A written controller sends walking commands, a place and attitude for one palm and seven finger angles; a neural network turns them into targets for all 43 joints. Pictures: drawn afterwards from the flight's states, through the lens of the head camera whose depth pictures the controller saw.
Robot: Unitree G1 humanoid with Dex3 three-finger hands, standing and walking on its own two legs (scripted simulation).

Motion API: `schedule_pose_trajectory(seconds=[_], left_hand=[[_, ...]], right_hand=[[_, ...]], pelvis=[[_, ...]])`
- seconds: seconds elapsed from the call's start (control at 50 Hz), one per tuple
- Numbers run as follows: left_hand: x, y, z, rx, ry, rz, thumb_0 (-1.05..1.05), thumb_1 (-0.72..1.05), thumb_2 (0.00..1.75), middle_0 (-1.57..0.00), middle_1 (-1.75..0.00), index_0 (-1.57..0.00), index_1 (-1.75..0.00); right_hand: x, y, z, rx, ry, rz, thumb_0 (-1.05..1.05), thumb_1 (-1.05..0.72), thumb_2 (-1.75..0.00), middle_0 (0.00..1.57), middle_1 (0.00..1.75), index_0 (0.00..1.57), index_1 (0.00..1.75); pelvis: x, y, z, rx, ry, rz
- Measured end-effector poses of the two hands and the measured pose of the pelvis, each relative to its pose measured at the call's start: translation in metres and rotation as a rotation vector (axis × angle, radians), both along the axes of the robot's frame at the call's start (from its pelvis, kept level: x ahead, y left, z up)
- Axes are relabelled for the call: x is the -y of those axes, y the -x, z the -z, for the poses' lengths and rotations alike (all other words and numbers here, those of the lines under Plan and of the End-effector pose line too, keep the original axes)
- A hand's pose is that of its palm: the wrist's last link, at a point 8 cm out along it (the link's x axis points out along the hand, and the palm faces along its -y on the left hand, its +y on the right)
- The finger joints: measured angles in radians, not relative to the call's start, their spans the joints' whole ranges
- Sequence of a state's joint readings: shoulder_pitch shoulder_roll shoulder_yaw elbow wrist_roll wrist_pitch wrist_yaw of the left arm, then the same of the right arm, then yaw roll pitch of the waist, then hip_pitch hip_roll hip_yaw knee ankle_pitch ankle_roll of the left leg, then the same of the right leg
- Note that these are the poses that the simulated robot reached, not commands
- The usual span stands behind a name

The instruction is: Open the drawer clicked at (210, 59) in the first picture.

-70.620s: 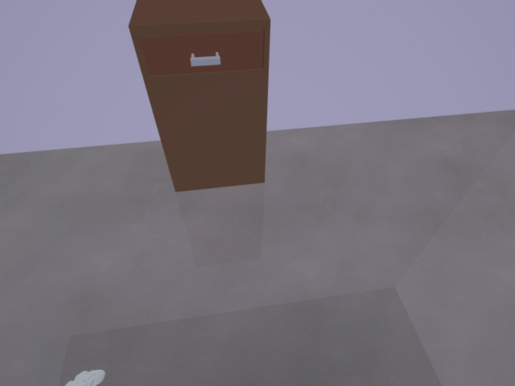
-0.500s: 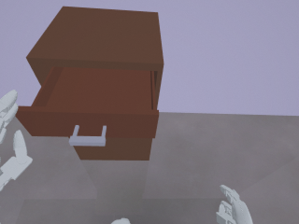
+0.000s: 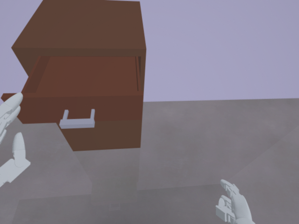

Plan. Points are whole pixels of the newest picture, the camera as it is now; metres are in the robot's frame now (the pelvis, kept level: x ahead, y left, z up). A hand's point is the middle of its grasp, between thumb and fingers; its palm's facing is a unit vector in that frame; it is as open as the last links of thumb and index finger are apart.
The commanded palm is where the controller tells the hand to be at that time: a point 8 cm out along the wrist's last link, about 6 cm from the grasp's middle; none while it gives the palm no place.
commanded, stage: step back with the hand held close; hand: left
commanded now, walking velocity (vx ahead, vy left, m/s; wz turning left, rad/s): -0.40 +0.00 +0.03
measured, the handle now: (78, 118) +0.44 +0.26 -0.04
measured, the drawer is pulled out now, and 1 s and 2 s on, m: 0.21 0.21 0.21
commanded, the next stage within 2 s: stop stepping back and stand still in 0.08 s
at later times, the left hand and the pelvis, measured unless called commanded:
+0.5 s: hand out of the picture +0.02 +0.19 +0.17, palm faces +0.42 -0.80 -0.43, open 7.4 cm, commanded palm -0.03 +0.23 +0.18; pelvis -0.15 -0.06 +0.01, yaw +2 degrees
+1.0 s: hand out of the picture +0.00 +0.21 +0.16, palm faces +0.43 -0.81 -0.40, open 7.4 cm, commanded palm none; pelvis -0.18 -0.04 +0.00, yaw +2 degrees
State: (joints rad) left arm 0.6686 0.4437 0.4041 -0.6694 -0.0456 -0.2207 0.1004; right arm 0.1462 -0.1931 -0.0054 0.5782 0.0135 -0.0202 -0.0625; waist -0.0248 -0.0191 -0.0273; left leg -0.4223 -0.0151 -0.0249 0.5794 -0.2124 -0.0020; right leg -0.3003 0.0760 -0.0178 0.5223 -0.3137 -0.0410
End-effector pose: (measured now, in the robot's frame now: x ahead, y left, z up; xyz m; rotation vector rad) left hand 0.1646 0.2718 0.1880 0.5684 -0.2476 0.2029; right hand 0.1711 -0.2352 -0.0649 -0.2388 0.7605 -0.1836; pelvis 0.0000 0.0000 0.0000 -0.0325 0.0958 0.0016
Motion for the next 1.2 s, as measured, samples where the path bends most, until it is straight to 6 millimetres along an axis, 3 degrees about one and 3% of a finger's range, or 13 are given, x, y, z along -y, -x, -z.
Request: schedule_pose_trajectory(seconds=[0.08, 0.18, 0.34, 0.42, 0.52, 0.66, 0.8, 1.02, 1.04, 1.08, 1.14, 1.2], left_hand=[[-0.003, 0.016, 0.006, -0.031, 0.044, -0.033, 0.01, 0.89, 0.90, -0.21, -0.30, -0.21, -0.30], [0.018, 0.054, 0.004, -0.066, 0.066, -0.004, 0.01, 0.89, 0.90, -0.21, -0.30, -0.21, -0.30], [0.046, 0.133, 0.000, -0.068, -0.005, -0.058, 0.01, 0.89, 0.90, -0.21, -0.30, -0.21, -0.30], [0.049, 0.166, -0.005, -0.025, 0.052, -0.135, 0.01, 0.89, 0.90, -0.21, -0.30, -0.21, -0.30], [0.049, 0.184, -0.002, 0.014, 0.096, -0.196, 0.01, 0.89, 0.90, -0.21, -0.30, -0.21, -0.30], [0.046, 0.201, -0.001, 0.028, 0.069, -0.168, 0.01, 0.89, 0.90, -0.21, -0.30, -0.21, -0.30], [0.037, 0.214, 0.000, 0.020, 0.024, -0.189, 0.01, 0.89, 0.90, -0.21, -0.30, -0.21, -0.30], [0.028, 0.203, 0.012, 0.039, 0.102, -0.188, 0.01, 0.89, 0.90, -0.21, -0.30, -0.21, -0.30], [0.026, 0.197, 0.018, 0.015, 0.084, -0.185, 0.01, 0.89, 0.90, -0.21, -0.30, -0.21, -0.30], [0.019, 0.181, 0.057, -0.144, 0.126, -0.212, 0.01, 0.89, 0.90, -0.20, -0.30, -0.20, -0.30], [0.023, 0.169, 0.148, -0.495, 0.272, -0.288, 0.00, 0.90, 0.90, -0.20, -0.30, -0.20, -0.30], [0.053, 0.194, 0.237, -0.867, 0.383, -0.304, 0.00, 0.91, 0.90, -0.19, -0.30, -0.19, -0.29]], right_hand=[[0.004, 0.019, -0.009, 0.017, -0.001, -0.004, 0.01, -0.90, -0.90, 0.20, 0.30, 0.20, 0.30], [0.005, 0.054, -0.015, 0.081, -0.032, -0.025, 0.01, -0.90, -0.90, 0.20, 0.30, 0.20, 0.30], [0.027, 0.127, 0.010, 0.059, -0.076, -0.052, 0.01, -0.90, -0.90, 0.20, 0.30, 0.20, 0.30], [0.045, 0.171, 0.016, -0.041, -0.067, -0.030, 0.01, -0.90, -0.90, 0.20, 0.30, 0.20, 0.30], [0.069, 0.207, 0.014, -0.079, -0.018, -0.003, 0.01, -0.90, -0.90, 0.20, 0.30, 0.20, 0.30], [0.079, 0.214, 0.008, -0.019, 0.037, -0.006, 0.01, -0.90, -0.90, 0.20, 0.30, 0.20, 0.30], [0.053, 0.204, 0.008, 0.073, -0.033, -0.023, 0.01, -0.90, -0.90, 0.20, 0.30, 0.20, 0.30], [0.018, 0.194, 0.010, 0.030, -0.057, -0.087, 0.01, -0.90, -0.90, 0.20, 0.30, 0.20, 0.30], [0.017, 0.193, 0.013, 0.030, -0.067, -0.102, 0.01, -0.90, -0.90, 0.20, 0.30, 0.20, 0.30], [0.017, 0.192, 0.027, -0.026, -0.083, -0.129, 0.01, -0.90, -0.90, 0.20, 0.30, 0.20, 0.30], [0.021, 0.198, 0.050, -0.136, -0.099, -0.145, 0.00, -0.90, -0.90, 0.20, 0.30, 0.20, 0.30], [0.031, 0.211, 0.064, -0.223, -0.115, -0.111, 0.00, -0.90, -0.90, 0.20, 0.30, 0.20, 0.30]], pelvis=[[0.002, 0.027, -0.006, 0.012, -0.024, 0.012], [0.011, 0.062, -0.008, 0.026, -0.016, 0.034], [0.043, 0.124, 0.004, 0.052, -0.030, 0.007], [0.052, 0.138, -0.006, 0.063, -0.058, -0.003], [0.058, 0.150, -0.014, 0.059, -0.080, -0.039], [0.050, 0.172, -0.006, 0.068, -0.053, -0.063], [0.050, 0.179, -0.001, 0.097, -0.051, -0.045], [0.040, 0.173, 0.001, 0.109, -0.050, -0.044], [0.040, 0.172, 0.000, 0.099, -0.049, -0.056], [0.038, 0.172, 0.001, 0.078, -0.052, -0.079], [0.042, 0.173, 0.005, 0.072, -0.073, -0.091], [0.048, 0.174, 0.008, 0.087, -0.070, -0.088]])
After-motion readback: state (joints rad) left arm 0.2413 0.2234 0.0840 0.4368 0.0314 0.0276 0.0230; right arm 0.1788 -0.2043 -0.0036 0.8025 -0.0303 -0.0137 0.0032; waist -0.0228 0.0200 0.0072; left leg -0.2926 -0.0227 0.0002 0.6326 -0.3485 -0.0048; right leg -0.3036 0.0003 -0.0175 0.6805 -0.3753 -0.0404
